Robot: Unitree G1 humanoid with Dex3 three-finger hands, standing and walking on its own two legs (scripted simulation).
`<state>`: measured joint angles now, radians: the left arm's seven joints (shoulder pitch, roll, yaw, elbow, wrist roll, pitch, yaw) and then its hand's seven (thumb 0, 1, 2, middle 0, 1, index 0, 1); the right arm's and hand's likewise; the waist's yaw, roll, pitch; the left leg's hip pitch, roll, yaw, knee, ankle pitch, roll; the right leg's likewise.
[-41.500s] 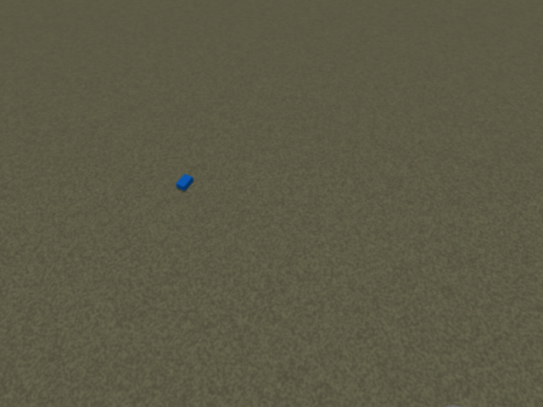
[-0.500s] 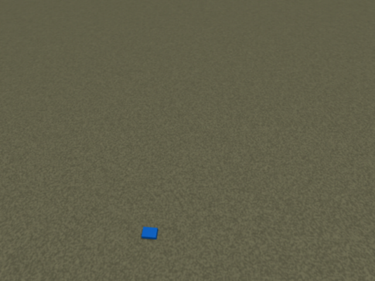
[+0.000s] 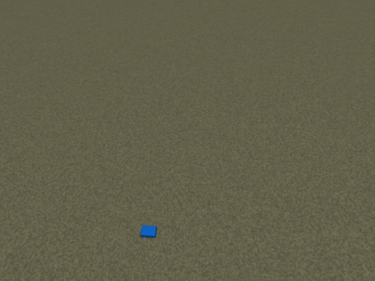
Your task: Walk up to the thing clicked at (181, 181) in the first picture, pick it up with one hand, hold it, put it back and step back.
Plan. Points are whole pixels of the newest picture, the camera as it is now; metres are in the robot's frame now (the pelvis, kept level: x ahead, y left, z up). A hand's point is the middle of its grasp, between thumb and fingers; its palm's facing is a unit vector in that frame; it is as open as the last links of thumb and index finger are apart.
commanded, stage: stand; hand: left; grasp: from above
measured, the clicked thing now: (148, 231) +0.45 +0.23 -0.77
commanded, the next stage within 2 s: step back in 0.64 s
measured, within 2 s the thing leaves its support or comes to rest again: neither
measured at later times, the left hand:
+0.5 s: hand out of the picture +0.09 +0.25 -0.16, palm faces +0.00 -0.94 -0.34, open 7.3 cm
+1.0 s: hand out of the picture +0.11 +0.32 -0.18, palm faces -0.04 -0.93 -0.38, open 7.3 cm
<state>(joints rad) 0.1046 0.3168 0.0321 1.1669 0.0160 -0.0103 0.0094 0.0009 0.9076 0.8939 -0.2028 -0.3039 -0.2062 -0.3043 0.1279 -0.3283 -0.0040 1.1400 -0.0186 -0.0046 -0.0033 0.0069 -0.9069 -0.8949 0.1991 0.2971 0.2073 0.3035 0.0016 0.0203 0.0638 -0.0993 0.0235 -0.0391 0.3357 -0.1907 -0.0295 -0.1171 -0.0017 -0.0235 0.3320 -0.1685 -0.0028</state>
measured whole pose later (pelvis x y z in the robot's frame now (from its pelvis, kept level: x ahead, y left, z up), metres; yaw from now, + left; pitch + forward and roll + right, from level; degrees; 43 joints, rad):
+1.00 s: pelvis -0.04 +0.05 -0.02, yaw -1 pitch -1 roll -1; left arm 0.01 0.42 0.07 0.92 0.01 0.06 0.03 0.00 0.91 0.89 -0.20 -0.30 -0.21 -0.30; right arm 0.12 -0.37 -0.06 0.97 -0.03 0.03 0.01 0.00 -0.91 -0.90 0.20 0.30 0.21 0.30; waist -0.02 -0.06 0.20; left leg -0.27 -0.04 -0.01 0.65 -0.37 0.05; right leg -0.42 0.03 0.12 0.82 -0.46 -0.02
